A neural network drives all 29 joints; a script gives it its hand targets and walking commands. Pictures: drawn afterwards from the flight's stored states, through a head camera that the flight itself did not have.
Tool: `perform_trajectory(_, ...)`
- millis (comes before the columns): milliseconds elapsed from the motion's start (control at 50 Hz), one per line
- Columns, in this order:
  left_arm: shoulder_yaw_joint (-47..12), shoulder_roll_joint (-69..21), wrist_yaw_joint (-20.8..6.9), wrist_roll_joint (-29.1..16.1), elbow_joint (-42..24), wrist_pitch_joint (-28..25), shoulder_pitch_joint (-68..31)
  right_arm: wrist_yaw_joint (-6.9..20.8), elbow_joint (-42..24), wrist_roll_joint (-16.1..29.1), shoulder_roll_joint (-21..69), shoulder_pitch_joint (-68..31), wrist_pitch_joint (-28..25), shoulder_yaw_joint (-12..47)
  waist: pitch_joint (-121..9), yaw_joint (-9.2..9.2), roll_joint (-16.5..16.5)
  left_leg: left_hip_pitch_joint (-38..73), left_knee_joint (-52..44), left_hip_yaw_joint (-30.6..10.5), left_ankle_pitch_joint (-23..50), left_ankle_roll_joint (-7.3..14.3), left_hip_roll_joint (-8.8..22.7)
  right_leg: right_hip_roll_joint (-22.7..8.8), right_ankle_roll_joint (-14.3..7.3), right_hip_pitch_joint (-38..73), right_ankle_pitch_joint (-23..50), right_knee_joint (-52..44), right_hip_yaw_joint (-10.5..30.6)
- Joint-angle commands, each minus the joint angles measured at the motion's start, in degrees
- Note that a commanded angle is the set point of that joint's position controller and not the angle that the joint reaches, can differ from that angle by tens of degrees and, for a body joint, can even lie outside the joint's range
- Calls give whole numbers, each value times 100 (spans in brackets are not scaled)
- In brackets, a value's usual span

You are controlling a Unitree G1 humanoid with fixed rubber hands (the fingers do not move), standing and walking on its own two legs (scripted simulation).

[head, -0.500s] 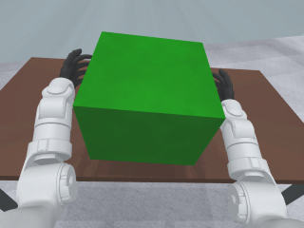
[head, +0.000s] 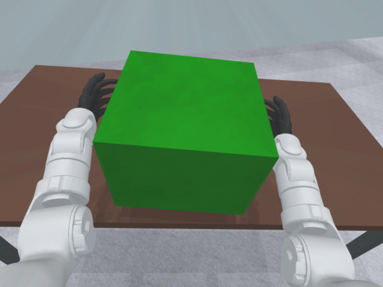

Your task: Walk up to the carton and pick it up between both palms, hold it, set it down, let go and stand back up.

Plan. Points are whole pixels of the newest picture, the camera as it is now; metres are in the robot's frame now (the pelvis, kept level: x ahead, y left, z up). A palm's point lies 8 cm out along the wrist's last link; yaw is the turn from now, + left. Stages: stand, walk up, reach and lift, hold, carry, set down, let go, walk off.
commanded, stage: set down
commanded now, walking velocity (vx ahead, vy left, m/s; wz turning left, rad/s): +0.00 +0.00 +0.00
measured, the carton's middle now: (186, 132) +0.44 -0.02 +0.09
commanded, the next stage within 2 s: none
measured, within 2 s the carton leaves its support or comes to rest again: rests again in 1.50 s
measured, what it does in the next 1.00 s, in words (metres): stands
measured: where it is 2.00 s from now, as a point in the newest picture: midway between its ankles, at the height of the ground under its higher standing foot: outside the picture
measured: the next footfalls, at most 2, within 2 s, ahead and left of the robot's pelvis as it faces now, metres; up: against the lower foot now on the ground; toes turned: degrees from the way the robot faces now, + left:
none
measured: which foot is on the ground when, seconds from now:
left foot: down 0.00-1.00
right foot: down 0.00-1.00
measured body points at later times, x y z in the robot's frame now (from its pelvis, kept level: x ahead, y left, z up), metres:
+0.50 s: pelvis +0.01 +0.00 +0.00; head +0.00 +0.03 +0.45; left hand +0.45 +0.18 +0.14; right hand +0.38 -0.21 +0.12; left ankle +0.00 +0.11 -0.75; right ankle -0.01 -0.13 -0.75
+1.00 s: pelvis +0.02 +0.01 +0.00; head +0.03 +0.03 +0.45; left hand +0.47 +0.18 +0.12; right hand +0.39 -0.22 +0.10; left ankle +0.00 +0.11 -0.75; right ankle -0.01 -0.13 -0.75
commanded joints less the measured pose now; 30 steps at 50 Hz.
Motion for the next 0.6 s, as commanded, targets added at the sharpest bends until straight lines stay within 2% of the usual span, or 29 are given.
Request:
perform_trajectory(0, -1862, -2860, -863, -573, -886, -507, -3817, 408, -1772, -185, 2776, -4683, -658, 1726, -2590, -602, 209, 795, -359, 431, 1376, -248, -250, -3, 230, 1511, 2688, 297, 109)
perform_trajectory(20, -1577, -2636, -889, -430, -770, -567, -3990, 423, -1568, -259, 2832, -4598, -611, 1715, -2399, -426, 25, 715, -408, 474, 1203, -172, -231, -5, 238, 1516, 2534, 272, 135)
perform_trajectory(40, -1639, -2708, -898, -471, -745, -544, -3911, 414, -1585, -231, 2819, -4588, -604, 1703, -2414, -514, 17, 706, -429, 444, 1177, -159, -222, 3, 230, 1539, 2505, 238, 129)
perform_trajectory(60, -1698, -2694, -902, -512, -814, -566, -3898, 408, -1659, -215, 2816, -4616, -638, 1799, -2518, -447, 80, 704, -405, 448, 1341, -186, -227, 14, 226, 1591, 2674, 281, 135)
perform_trajectory(100, -1607, -2636, -917, -359, -473, -590, -3746, 429, -1262, -418, 2662, -4420, -645, 1446, -2268, -673, 226, 655, -420, 417, 1168, -239, -229, -26, 227, 1454, 2494, 256, 83)
perform_trajectory(120, -1601, -2583, -936, -389, -484, -573, -3611, 419, -1426, -336, 2697, -4356, -640, 1599, -2306, -525, 131, 625, -418, 453, 1214, -213, -240, -30, 251, 1601, 2683, 278, 144)
perform_trajectory(160, -1593, -2621, -953, -402, -474, -618, -3775, 416, -1429, -316, 2698, -4394, -635, 1572, -2263, -595, 143, 639, -428, 455, 1289, -224, -200, 2, 243, 1436, 2532, 246, 102)
perform_trajectory(200, -1509, -2592, -968, -415, -362, -711, -3898, 414, -1672, -326, 2900, -4625, -695, 1601, -2389, -451, 59, 532, -433, 459, 1140, -166, -214, -32, 231, 1559, 2590, 281, 162)
perform_trajectory(240, -1597, -2678, -961, -441, -293, -748, -3763, 420, -1519, -352, 2858, -4458, -698, 1639, -2345, -518, 181, 611, -405, 439, 1333, -209, -199, -12, 236, 1548, 2620, 272, 149)
perform_trajectory(260, -1388, -2517, -983, -352, -112, -794, -3751, 414, -1352, -409, 2885, -4354, -671, 1584, -2204, -453, 84, 423, -443, 473, 1118, -148, -238, -44, 262, 1585, 2603, 236, 193)
perform_trajectory(280, -1537, -2677, -970, -425, -331, -817, -3885, 433, -1433, -410, 2932, -4413, -713, 1539, -2393, -520, 108, 585, -417, 448, 1242, -193, -207, -20, 262, 1495, 2618, 275, 154)
perform_trajectory(300, -1454, -2572, -1016, -392, -107, -832, -3776, 418, -1311, -462, 2857, -4298, -688, 1448, -2023, -589, 75, 462, -488, 444, 1019, -175, -195, -25, 251, 1444, 2382, 213, 134)
perform_trajectory(320, -1371, -2555, -1009, -391, -222, -922, -4137, 424, -1168, -530, 2979, -4266, -669, 1370, -2121, -547, 113, 460, -514, 492, 838, -143, -192, -59, 241, 1401, 2204, 219, 174)
perform_trajectory(340, -1391, -2541, -1030, -353, -91, -949, -4053, 425, -1172, -648, 2921, -4278, -671, 1231, -1990, -617, 150, 449, -535, 494, 769, -156, -184, -73, 228, 1291, 2123, 187, 146)
perform_trajectory(360, -1648, -2680, -999, -512, -251, -999, -4203, 407, -1268, -583, 2918, -4352, -745, 1334, -2314, -684, 246, 570, -455, 417, 1113, -225, -162, -46, 193, 1403, 2388, 269, 119)
perform_trajectory(380, -1620, -2679, -979, -505, -206, -1091, -4197, 419, -1160, -582, 3050, -4227, -751, 1359, -2311, -669, 313, 635, -390, 425, 1248, -235, -165, -42, 200, 1393, 2476, 277, 158)
perform_trajectory(400, -1591, -2654, -1018, -518, -1, -1062, -3980, 394, -1328, -623, 3002, -4340, -784, 1380, -2239, -657, 150, 458, -400, 435, 1240, -195, -190, -62, 241, 1519, 2787, 285, 185)
perform_trajectory(420, -1526, -2516, -1016, -434, 80, -1088, -4104, 398, -1206, -708, 2979, -4290, -776, 1263, -2193, -660, 236, 364, -460, 468, 984, -199, -210, -89, 272, 1478, 2558, 275, 174)
perform_trajectory(440, -1444, -2507, -989, -398, 35, -1108, -3943, 422, -1306, -609, 3078, -4295, -797, 1426, -2322, -484, 213, 297, -477, 477, 1012, -171, -218, -98, 269, 1549, 2623, 296, 201)
perform_trajectory(460, -1566, -2655, -982, -467, 123, -1160, -4022, 420, -1449, -635, 3049, -4462, -841, 1418, -2388, -565, 184, 312, -433, 423, 1153, -190, -165, -71, 250, 1545, 2647, 364, 178)
perform_trajectory(480, -1512, -2667, -994, -438, 12, -1199, -4041, 399, -1278, -595, 3154, -4219, -814, 1452, -2344, -573, 232, 371, -435, 444, 1164, -183, -201, -90, 256, 1549, 2715, 320, 211)
perform_trajectory(500, -1536, -2586, -1009, -517, 97, -1246, -4354, 402, -1280, -750, 3085, -4365, -819, 1280, -2317, -657, 131, 252, -464, 428, 942, -154, -156, -85, 252, 1510, 2564, 350, 177)
perform_trajectory(540, -1327, -2391, -1032, -369, 180, -1283, -4242, 409, -1003, -828, 3118, -4060, -729, 1136, -1998, -665, 86, 218, -543, 480, 636, -87, -190, -138, 281, 1402, 2403, 288, 225)
perform_trajectory(560, -1358, -2376, -1044, -358, 356, -1252, -4154, 417, -1186, -807, 3106, -4263, -767, 1197, -2074, -591, 157, 126, -599, 482, 498, -81, -191, -150, 274, 1431, 2273, 292, 204)
perform_trajectory(580, -1354, -2357, -1004, -390, 355, -1303, -4142, 430, -1125, -822, 3118, -4247, -778, 1217, -2177, -584, 110, 142, -570, 447, 608, -68, -156, -134, 279, 1417, 2441, 325, 209)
